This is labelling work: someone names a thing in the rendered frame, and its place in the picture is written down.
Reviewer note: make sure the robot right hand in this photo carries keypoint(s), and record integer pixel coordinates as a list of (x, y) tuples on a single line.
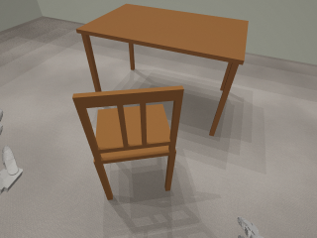
[(250, 228)]

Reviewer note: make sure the robot left hand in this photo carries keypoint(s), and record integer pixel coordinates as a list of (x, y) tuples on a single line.
[(11, 173)]

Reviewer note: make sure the table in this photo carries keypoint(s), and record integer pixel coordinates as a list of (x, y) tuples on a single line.
[(205, 36)]

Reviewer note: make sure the chair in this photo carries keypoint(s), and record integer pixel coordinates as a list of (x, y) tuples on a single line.
[(130, 133)]

